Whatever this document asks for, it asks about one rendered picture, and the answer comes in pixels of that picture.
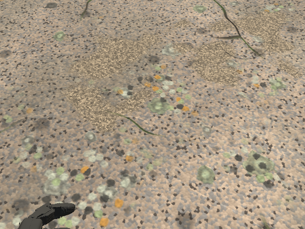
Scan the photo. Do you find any left robot hand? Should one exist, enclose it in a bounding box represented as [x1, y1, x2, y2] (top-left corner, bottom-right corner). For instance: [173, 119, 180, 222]
[18, 202, 75, 229]

